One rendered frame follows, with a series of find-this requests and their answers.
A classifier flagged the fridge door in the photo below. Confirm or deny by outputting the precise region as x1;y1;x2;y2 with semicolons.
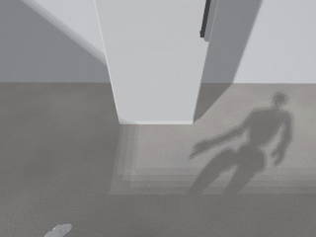
95;0;218;121

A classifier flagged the robot left hand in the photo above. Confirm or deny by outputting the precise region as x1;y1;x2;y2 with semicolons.
44;223;72;237

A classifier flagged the handle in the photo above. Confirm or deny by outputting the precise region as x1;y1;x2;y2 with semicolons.
199;0;211;38

